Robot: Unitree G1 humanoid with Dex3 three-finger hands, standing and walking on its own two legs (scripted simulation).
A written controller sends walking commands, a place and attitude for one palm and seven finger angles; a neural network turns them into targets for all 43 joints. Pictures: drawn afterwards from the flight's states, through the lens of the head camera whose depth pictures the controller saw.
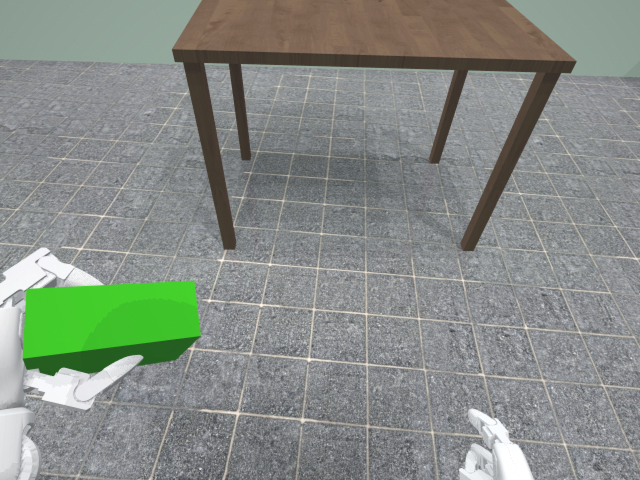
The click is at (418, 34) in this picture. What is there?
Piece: table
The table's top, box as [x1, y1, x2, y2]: [172, 0, 576, 72]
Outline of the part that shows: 172,48 175,61 570,72 576,61 505,0 202,0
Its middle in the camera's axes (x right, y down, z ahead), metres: +0.15 -0.76 +1.32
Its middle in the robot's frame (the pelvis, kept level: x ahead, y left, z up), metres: +1.51 -0.06 +0.04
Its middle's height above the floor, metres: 0.81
